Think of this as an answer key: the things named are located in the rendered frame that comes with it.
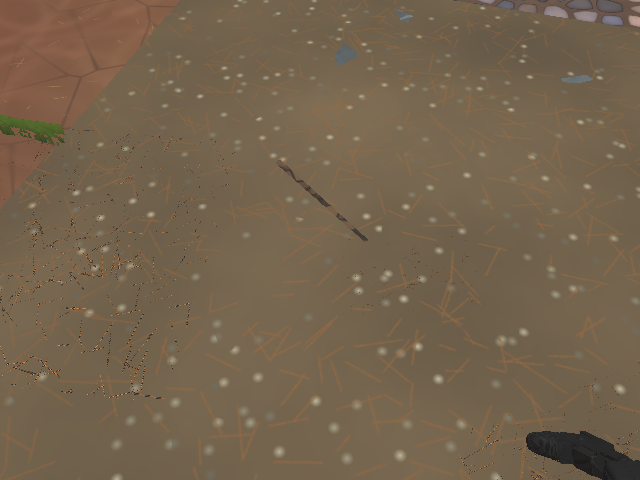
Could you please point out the robot right hand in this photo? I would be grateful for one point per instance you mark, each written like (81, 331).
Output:
(586, 452)

